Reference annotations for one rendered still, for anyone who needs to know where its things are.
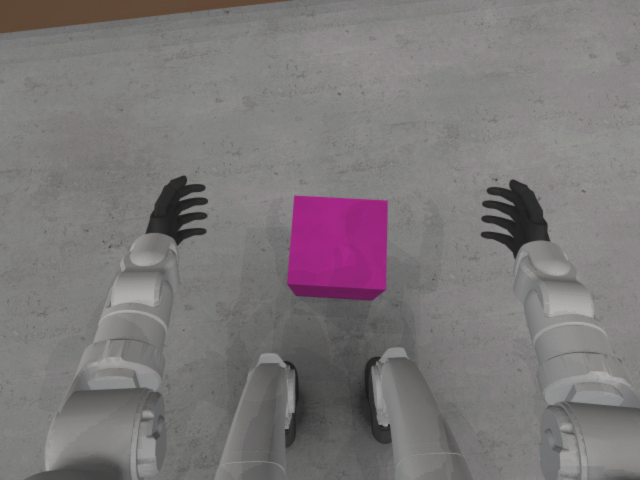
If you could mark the right robot thigh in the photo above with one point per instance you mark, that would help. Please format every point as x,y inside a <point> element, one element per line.
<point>424,447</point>

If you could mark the robot left forearm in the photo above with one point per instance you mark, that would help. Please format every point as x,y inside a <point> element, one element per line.
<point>128,345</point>

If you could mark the left robot upper arm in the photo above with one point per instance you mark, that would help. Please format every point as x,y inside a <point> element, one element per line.
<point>110,434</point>

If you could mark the robot right forearm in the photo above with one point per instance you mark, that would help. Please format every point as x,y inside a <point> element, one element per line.
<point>576,361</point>

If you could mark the robot left hand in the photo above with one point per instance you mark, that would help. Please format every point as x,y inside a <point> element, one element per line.
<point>165,220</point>

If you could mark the robot right hand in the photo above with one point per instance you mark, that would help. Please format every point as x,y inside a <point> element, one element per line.
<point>528,225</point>

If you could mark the robot right foot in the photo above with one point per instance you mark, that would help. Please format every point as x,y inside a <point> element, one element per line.
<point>382,433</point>

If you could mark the carton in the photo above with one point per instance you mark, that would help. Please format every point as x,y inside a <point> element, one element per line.
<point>338,248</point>

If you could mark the right robot upper arm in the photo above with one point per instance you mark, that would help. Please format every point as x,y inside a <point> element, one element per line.
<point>581,441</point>

